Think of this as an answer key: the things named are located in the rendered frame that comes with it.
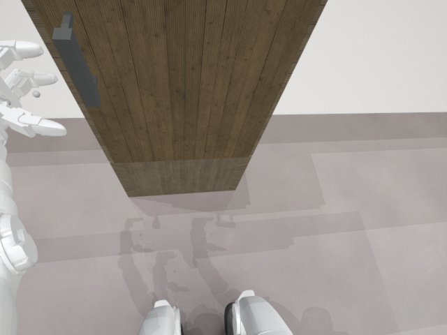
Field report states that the robot left forearm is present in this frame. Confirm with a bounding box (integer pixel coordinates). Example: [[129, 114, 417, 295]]
[[0, 126, 18, 217]]

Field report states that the right robot shin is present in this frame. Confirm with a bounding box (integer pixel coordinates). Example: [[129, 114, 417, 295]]
[[233, 290, 255, 335]]

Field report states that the cupboard door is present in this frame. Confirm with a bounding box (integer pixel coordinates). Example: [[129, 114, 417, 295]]
[[31, 0, 322, 163]]

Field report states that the handle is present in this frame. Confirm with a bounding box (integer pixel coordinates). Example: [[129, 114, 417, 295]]
[[52, 11, 101, 107]]

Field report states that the robot left upper arm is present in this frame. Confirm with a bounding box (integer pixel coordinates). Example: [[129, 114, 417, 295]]
[[0, 213, 38, 335]]

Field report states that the robot right thigh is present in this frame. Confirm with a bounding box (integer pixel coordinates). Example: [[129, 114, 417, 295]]
[[232, 296, 293, 335]]

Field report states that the left robot hand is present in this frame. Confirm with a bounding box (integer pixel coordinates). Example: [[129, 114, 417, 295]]
[[0, 40, 67, 137]]

